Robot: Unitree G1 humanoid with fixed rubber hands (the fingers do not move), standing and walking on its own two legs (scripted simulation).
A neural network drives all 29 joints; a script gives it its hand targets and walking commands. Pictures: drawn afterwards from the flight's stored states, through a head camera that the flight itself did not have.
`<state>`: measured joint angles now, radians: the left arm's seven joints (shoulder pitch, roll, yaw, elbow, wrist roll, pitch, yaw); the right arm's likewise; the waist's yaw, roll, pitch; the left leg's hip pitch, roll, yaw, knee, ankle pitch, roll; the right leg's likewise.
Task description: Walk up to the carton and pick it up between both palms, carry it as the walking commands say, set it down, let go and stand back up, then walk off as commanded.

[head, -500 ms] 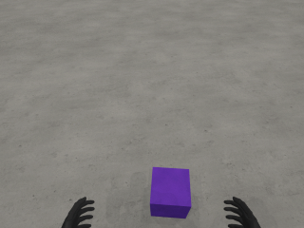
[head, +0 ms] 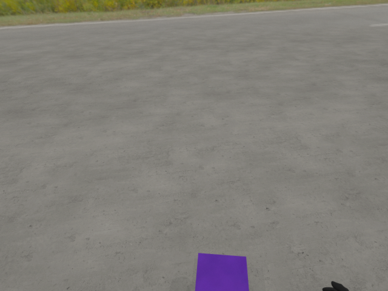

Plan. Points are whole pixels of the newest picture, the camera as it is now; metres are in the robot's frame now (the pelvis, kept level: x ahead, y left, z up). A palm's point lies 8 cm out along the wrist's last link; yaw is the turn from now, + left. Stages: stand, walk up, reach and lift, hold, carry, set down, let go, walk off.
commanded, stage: stand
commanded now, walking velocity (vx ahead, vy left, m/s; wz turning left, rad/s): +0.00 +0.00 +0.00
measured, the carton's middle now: out of the picture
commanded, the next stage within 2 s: walk off in 1.54 s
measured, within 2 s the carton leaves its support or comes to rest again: neither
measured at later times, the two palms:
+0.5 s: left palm out of the picture +0.04 +0.29 -0.09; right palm out of the picture +0.05 -0.29 -0.09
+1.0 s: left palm out of the picture +0.01 +0.29 -0.10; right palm out of the picture +0.01 -0.30 -0.10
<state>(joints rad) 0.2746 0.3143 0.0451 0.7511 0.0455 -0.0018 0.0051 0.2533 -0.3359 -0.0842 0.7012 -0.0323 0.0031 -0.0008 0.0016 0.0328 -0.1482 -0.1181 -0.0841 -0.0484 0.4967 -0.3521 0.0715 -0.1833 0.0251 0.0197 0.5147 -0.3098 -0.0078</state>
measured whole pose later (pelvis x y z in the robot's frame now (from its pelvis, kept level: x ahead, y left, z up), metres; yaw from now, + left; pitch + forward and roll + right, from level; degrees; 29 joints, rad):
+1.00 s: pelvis -0.06 -0.01 +0.01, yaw +0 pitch -3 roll +0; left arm 0.17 0.35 0.01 1.05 0.02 -0.03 0.00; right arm 0.24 -0.36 -0.02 0.99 -0.02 -0.04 -0.01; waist 0.02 0.01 -0.02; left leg -0.13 -0.09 -0.06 0.40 -0.21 0.05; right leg -0.19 0.02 0.03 0.42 -0.17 -0.01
